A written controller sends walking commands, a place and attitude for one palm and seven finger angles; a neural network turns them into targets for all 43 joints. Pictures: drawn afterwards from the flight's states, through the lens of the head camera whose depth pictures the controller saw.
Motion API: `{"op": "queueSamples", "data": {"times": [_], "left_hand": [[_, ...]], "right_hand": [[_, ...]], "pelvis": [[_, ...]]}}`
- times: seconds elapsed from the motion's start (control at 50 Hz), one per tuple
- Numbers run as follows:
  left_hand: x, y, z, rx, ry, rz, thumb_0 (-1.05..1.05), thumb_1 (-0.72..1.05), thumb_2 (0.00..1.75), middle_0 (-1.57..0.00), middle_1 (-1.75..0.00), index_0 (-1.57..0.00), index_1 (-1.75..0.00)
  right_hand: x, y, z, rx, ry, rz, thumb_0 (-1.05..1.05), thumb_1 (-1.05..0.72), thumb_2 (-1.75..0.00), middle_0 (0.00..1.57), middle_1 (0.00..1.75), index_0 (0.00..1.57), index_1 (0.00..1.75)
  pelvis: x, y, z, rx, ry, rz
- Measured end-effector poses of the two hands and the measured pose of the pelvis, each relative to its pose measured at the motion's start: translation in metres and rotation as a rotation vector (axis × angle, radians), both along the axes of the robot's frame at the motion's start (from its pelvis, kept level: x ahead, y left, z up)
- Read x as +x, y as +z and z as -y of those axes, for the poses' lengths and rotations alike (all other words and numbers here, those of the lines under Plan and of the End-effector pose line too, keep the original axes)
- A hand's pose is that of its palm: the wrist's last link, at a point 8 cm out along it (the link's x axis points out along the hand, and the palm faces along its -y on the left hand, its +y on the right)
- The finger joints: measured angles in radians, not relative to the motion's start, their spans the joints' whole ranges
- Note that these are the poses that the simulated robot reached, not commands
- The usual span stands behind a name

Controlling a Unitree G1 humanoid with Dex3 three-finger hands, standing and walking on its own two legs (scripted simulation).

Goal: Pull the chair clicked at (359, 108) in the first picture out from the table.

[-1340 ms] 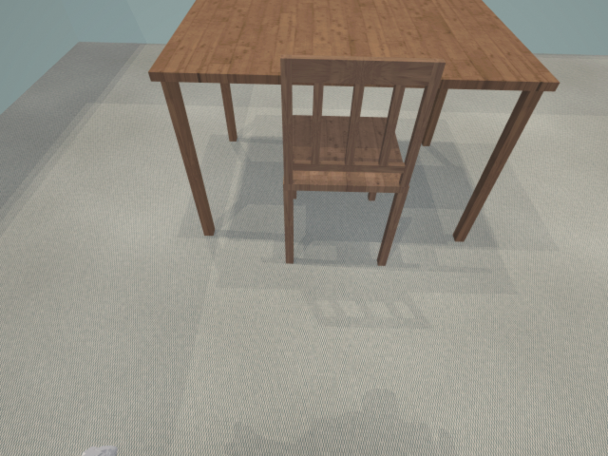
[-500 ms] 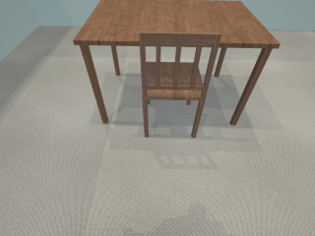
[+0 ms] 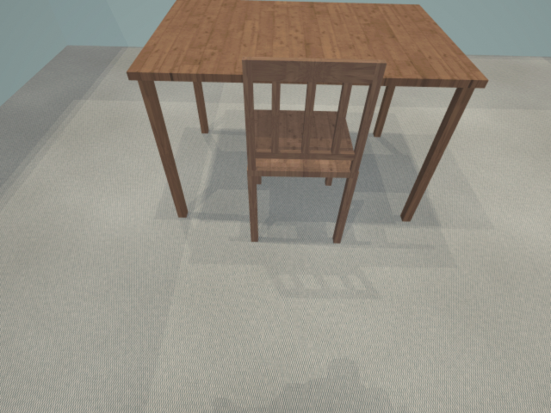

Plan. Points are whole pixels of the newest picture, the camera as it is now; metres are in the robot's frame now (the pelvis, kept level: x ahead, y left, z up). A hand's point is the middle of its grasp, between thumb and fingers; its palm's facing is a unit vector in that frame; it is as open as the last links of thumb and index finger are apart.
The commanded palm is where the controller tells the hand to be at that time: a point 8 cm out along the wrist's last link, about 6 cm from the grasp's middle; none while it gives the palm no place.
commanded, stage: look at it before walking up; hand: left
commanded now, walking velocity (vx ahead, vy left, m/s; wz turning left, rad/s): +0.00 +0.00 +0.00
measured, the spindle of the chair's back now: (308, 119) +1.00 -0.05 -0.12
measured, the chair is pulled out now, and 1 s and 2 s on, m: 0.00 0.00 0.00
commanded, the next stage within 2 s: walk to a spot facing it in 0.10 s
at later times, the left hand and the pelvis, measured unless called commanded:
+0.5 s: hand out of the picture +0.06 +0.22 -0.17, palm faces -0.11 -0.95 -0.29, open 7.4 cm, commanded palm none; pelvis -0.01 -0.01 -0.01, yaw -7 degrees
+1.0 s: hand out of the picture +0.06 +0.18 -0.17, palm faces -0.29 -0.93 -0.24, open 7.4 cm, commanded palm none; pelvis -0.03 +0.00 -0.01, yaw -22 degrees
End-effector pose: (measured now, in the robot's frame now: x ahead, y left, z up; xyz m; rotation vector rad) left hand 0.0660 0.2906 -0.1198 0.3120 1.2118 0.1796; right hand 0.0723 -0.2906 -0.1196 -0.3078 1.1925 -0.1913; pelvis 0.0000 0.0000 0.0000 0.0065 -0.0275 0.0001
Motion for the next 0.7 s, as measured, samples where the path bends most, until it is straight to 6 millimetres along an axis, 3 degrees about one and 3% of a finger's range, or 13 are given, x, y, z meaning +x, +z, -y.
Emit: {"op": "queueSamples", "data": {"times": [0.36, 0.48, 0.62, 0.7], "left_hand": [[-0.004, -0.003, 0.001, 0.006, -0.003, -0.026, 0.0, 0.9, 0.9, -0.2, -0.3, -0.2, -0.3], [-0.008, -0.017, 0.022, -0.028, -0.052, -0.068, 0.0, 0.91, 0.9, -0.2, -0.3, -0.2, -0.3], [-0.014, -0.03, 0.061, -0.051, -0.108, -0.076, 0.0, 0.91, 0.9, -0.2, -0.3, -0.2, -0.3], [-0.023, -0.024, 0.079, -0.066, -0.107, -0.083, 0.0, 0.91, 0.9, -0.2, -0.3, -0.2, -0.3]], "right_hand": [[-0.002, -0.002, -0.003, 0.002, -0.031, 0.024, 0.01, -0.9, -0.89, 0.2, 0.3, 0.2, 0.3], [-0.025, -0.016, -0.015, 0.047, -0.11, 0.041, 0.0, -0.9, -0.89, 0.2, 0.3, 0.2, 0.3], [-0.065, -0.05, -0.012, 0.123, -0.207, 0.011, 0.01, -0.9, -0.89, 0.2, 0.3, 0.2, 0.3], [-0.081, -0.047, -0.009, 0.137, -0.242, -0.03, 0.01, -0.9, -0.89, 0.2, 0.3, 0.2, 0.3]], "pelvis": [[-0.002, -0.002, 0.0, 0.001, -0.043, -0.002], [-0.01, -0.011, 0.004, 0.017, -0.107, -0.006], [-0.02, -0.03, 0.021, 0.025, -0.189, 0.009], [-0.027, -0.022, 0.025, 0.023, -0.211, -0.007]]}}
